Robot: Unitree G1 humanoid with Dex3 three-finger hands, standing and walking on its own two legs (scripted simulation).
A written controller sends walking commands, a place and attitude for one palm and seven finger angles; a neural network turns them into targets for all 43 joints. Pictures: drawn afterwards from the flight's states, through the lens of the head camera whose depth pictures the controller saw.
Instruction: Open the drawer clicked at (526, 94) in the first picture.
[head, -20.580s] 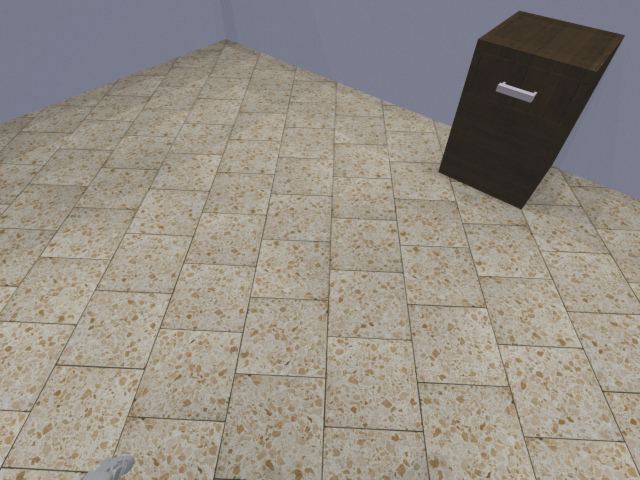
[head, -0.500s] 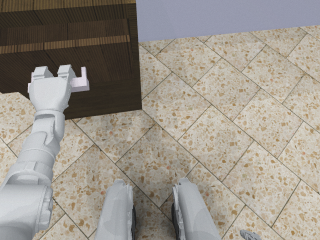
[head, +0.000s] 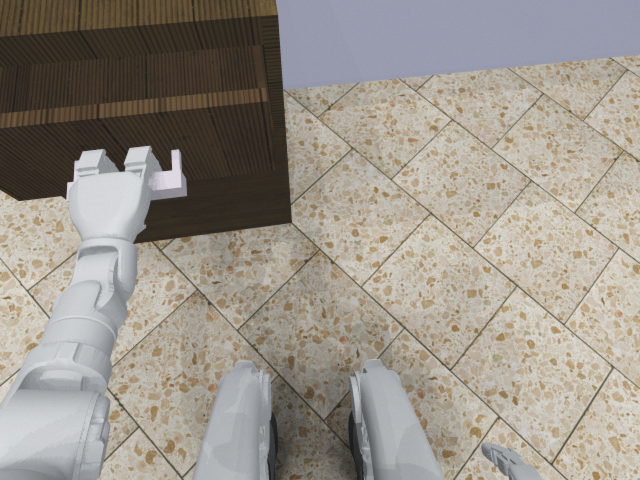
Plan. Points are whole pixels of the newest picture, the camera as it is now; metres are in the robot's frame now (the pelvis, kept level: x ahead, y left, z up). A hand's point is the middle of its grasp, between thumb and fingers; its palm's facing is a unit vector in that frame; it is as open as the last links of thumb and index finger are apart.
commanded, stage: pull the drawer open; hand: left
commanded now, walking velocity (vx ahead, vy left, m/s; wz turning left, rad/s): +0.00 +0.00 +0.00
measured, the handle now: (129, 175) +0.50 +0.25 -0.06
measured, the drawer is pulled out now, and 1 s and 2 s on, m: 0.08 0.12 0.14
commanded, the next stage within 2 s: none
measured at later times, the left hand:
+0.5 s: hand (133, 232) +0.42 +0.24 -0.08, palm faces -0.04 -0.06 -1.00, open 6.0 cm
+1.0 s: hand (133, 245) +0.41 +0.24 -0.08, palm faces -0.03 -0.06 -1.00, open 6.0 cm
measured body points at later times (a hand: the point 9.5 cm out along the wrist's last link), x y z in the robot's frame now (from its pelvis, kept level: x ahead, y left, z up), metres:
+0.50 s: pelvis +0.00 +0.00 +0.01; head +0.18 +0.01 +0.42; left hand +0.42 +0.25 -0.02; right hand +0.09 -0.26 -0.14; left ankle +0.03 +0.11 -0.55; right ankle +0.03 -0.13 -0.55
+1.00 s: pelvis +0.00 +0.00 +0.01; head +0.18 +0.00 +0.42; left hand +0.40 +0.24 -0.02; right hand +0.10 -0.26 -0.14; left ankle +0.03 +0.11 -0.55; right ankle +0.03 -0.13 -0.55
